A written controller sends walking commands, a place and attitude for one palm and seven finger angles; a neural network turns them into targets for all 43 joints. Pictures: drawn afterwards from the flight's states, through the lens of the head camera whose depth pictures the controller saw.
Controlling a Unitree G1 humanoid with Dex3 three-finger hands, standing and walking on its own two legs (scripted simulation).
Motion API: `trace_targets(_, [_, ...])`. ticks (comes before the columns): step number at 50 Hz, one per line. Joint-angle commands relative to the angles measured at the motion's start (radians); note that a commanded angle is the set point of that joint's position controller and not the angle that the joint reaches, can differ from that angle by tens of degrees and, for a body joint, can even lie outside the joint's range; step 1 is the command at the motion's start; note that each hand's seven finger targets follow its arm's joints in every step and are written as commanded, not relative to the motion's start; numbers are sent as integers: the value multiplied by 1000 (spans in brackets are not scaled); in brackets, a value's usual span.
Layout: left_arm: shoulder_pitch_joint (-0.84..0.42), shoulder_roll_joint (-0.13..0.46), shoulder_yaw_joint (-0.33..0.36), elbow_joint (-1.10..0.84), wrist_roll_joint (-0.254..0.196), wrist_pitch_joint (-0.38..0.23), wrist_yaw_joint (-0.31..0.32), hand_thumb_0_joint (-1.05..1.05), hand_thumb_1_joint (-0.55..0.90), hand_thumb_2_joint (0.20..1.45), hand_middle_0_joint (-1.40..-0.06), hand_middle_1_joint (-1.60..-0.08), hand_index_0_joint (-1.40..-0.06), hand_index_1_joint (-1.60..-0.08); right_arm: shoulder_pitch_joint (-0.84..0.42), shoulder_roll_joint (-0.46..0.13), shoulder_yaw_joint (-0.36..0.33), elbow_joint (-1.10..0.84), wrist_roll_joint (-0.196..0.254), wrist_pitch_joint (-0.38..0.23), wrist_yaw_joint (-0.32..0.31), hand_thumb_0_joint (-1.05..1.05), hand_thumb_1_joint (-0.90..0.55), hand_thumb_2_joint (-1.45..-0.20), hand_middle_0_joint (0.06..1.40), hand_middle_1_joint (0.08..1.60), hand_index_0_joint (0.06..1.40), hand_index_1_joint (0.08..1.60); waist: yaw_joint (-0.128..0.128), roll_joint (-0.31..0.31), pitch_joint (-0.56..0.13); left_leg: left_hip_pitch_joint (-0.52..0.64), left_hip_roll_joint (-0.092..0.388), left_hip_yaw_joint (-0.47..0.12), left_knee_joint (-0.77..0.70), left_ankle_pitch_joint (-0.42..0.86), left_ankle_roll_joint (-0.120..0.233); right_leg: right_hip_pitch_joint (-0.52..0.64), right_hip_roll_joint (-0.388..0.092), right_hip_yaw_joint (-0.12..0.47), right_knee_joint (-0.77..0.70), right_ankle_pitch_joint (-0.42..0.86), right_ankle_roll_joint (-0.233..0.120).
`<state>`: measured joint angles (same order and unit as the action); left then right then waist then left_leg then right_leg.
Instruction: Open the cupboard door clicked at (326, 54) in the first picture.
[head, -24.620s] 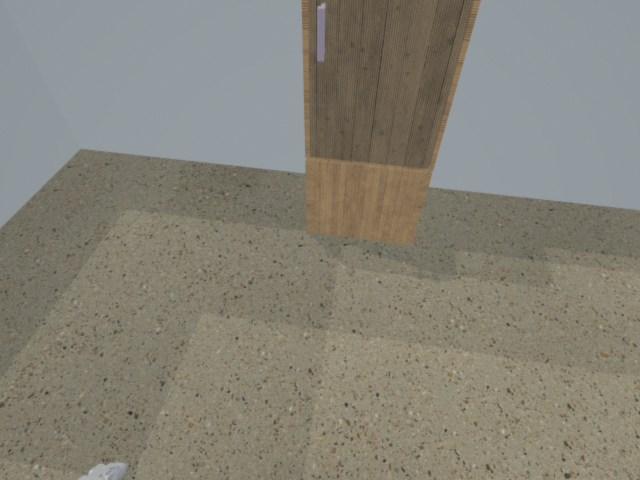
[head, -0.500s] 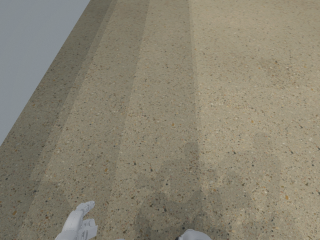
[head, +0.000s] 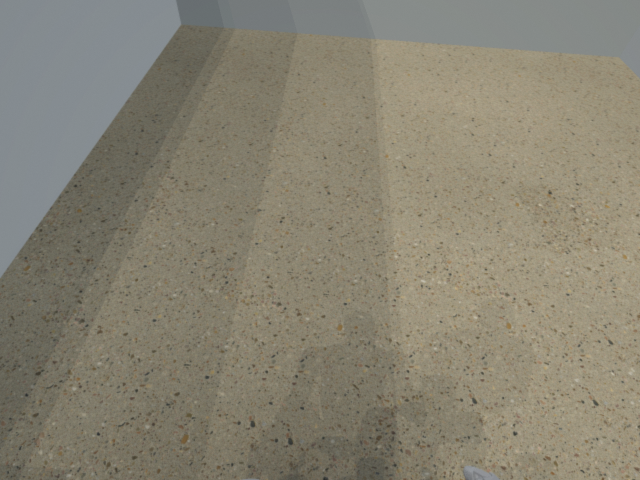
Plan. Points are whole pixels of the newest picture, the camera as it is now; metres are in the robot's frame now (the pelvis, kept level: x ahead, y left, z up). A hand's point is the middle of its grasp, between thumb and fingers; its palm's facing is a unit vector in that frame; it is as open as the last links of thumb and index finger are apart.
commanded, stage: walk to a spot facing it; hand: left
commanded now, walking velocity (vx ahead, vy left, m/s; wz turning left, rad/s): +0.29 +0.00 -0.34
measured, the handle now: out of the picture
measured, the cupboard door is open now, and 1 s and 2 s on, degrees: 43 43 43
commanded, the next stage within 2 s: turn to face it in 0.08 s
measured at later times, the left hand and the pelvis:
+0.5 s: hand (257, 374) +0.29 +0.12 -0.15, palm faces +0.06 -0.98 -0.20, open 7.2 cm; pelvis +0.19 -0.05 +0.01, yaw +4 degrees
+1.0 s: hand (231, 374) +0.29 +0.16 -0.15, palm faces +0.33 -0.89 -0.31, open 7.4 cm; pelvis +0.27 -0.08 +0.00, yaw +19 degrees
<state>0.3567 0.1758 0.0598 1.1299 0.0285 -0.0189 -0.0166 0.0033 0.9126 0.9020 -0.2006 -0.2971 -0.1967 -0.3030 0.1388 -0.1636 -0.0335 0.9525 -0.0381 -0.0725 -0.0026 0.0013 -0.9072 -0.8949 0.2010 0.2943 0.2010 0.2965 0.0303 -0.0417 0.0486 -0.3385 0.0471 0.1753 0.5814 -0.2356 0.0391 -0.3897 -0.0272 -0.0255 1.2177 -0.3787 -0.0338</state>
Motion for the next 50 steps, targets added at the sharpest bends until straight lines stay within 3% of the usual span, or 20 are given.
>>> trace_targets(1, [-28, 13, 10, -117, 5, -13, -15, 0, 900, 900, -200, -300, -200, -300, 176, -130, -31, 38, 8, -13, -17, 0, -900, -900, 200, 300, 200, 300, -25, 142, -19, 118, 290, -212, -415, -8, 84, -197, -96, 31, -67, 106, 22])
trace_targets(8, [-166, 15, 18, -169, 3, 3, -22, 0, 900, 900, -200, -300, -200, -300, 227, -152, -42, 66, 5, 11, -7, 0, -900, -900, 200, 300, 200, 300, -47, 142, 57, 87, 276, -57, -419, -44, 82, -75, -72, -71, -469, 200, 34])
trace_targets(12, [-73, 51, 12, -130, 4, -21, -9, 0, 900, 900, -200, -300, -200, -300, 257, -127, -22, 100, 10, 21, -9, 0, -900, -900, 200, 300, 200, 300, 0, 79, -13, 82, 198, -34, -193, 145, 35, 206, -11, -115, -682, 261, 22])
trace_targets(13, [22, 111, 24, -97, 5, -36, 0, 0, 900, 900, -200, -300, -200, -300, 260, -107, -15, 103, 21, 20, -7, 0, -900, -900, 200, 300, 200, 300, 43, 1, -76, -18, 133, -1, -26, 118, -6, 402, -83, -24, -717, 344, -4])
trace_targets(14, [123, 210, 43, -65, 8, -49, 15, 0, 900, 900, -200, -300, -200, -300, 283, -55, -8, 91, 31, 19, 3, 0, -900, -900, 200, 300, 200, 300, 72, -211, -154, -187, 11, 60, 209, -144, -51, 569, -323, 233, -795, 465, -89])
trace_targets(15, [160, 264, 42, -60, -9, -43, 19, 0, 900, 900, -200, -300, -200, -300, 269, -64, -11, 75, 34, 35, -5, 0, -900, -900, 200, 300, 200, 300, 83, -210, -187, -189, 0, -32, 426, -469, -60, 525, -467, 328, -898, 482, -175])
trace_targets(17, [44, 201, 33, -86, -10, -42, 39, 0, 900, 900, -200, -300, -200, -300, 206, -64, -13, 66, 35, 41, -16, 0, -900, -900, 200, 300, 200, 300, 51, -247, -168, -288, 44, -147, 603, -359, -68, 489, -439, 270, -869, 698, -185])
trace_targets(18, [-14, 161, 22, -102, -12, -38, 44, 0, 900, 900, -200, -300, -200, -300, 192, -69, -18, 78, 34, 49, -16, 0, -900, -900, 200, 300, 200, 300, 28, -173, -160, -267, 67, -165, 605, -305, -77, 442, -408, 152, -856, 742, -160])
trace_targets(21, [-129, 128, 12, -144, -8, -28, 46, 0, 900, 900, -200, -300, -200, -300, 217, -19, -10, 90, 28, 82, -1, 0, -900, -900, 200, 300, 200, 300, -36, -126, -86, -151, 65, -115, 479, -204, -89, 229, -347, -51, -898, 643, -98])
trace_targets(29, [-173, 157, 40, -199, -8, -1, 43, 0, 900, 900, -200, -300, -200, -300, 196, -67, -28, 13, 15, 88, 24, 0, -900, -900, 200, 300, 200, 300, -67, -36, -81, 72, 22, -34, -26, 44, -75, 163, -310, -186, -682, 365, -8])
trace_targets(30, [-161, 136, 38, -219, -14, 9, 39, 0, 900, 900, -200, -300, -200, -300, 244, -140, -46, 9, 9, 82, 21, 0, -900, -900, 200, 300, 200, 300, -94, 148, -113, 166, 101, -177, -113, 228, -24, 72, -243, -218, -521, 210, 44])
trace_targets(31, [-167, 84, 28, -261, -25, 18, 35, 0, 900, 900, -200, -300, -200, -300, 288, -254, -72, -4, -1, 77, 11, 0, -900, -900, 200, 300, 200, 300, -119, 425, -127, 251, 361, -549, -207, 549, 134, -152, -98, -210, -277, -280, 121])
trace_targets(32, [-233, 104, 21, -304, -12, 24, 39, 0, 900, 900, -200, -300, -200, -300, 319, -300, -81, -3, -1, 85, -2, 0, -900, -900, 200, 300, 200, 300, -152, 301, -164, 205, 425, -640, -235, 414, 213, -144, -58, -62, -103, -350, 100])
trace_targets(34, [-271, 93, 25, -299, -5, 25, 37, 0, 900, 900, -200, -300, -200, -300, 222, -264, -76, -35, 5, 75, -17, 0, -900, -900, 200, 300, 200, 300, -103, 282, -156, 197, 347, -604, -238, 322, 166, -274, -75, 26, 42, -178, 105])
trace_targets(38, [-202, 97, 30, -263, -10, 34, 26, 0, 900, 900, -200, -300, -200, -300, 108, -229, -62, -75, 9, 62, -19, 0, -900, -900, 200, 300, 200, 300, -47, 176, -143, 163, 219, -379, -217, 403, 108, -181, -64, 26, -93, -35, 121])
trace_targets(43, [-207, 102, 24, -292, -13, 42, 28, 0, 900, 900, -200, -300, -200, -300, 75, -264, -81, -96, 7, 83, -7, 0, -900, -900, 200, 300, 200, 300, -57, 192, -129, 110, 199, -409, -227, 245, 115, -47, -19, -5, -357, -62, 113])
trace_targets(47, [-92, 129, 31, -279, -14, 28, 30, 0, 900, 900, -200, -300, -200, -300, -9, -265, -91, -131, 15, 101, 0, 0, -900, -900, 200, 300, 200, 300, -6, 176, -118, -45, 130, -425, -152, 118, 65, 205, 18, -40, -691, 96, 95])
trace_targets(48, [-48, 186, 42, -278, -6, 18, 37, 0, 900, 900, -200, -300, -200, -300, -23, -227, -86, -148, 24, 104, 5, 0, -900, -900, 200, 300, 200, 300, 19, 35, -116, -165, 53, -371, -34, -15, 12, 322, -89, 66, -866, 79, 67])
trace_targets(49, [-31, 289, 61, -286, 11, 8, 45, 0, 900, 900, -200, -300, -200, -300, -30, -156, -77, -172, 30, 105, 14, 0, -900, -900, 200, 300, 200, 300, 32, -271, -105, -323, -108, -187, 219, -271, -81, 366, -373, 377, -993, 86, -43])
trace_targets(50, [-64, 307, 50, -303, 3, 13, 46, 0, 900, 900, -200, -300, -200, -300, -52, -184, -79, -182, 19, 105, 20, 0, -900, -900, 200, 300, 200, 300, 29, -236, -82, -291, -82, -203, 466, -378, -75, 233, -481, 394, -990, 167, -123])
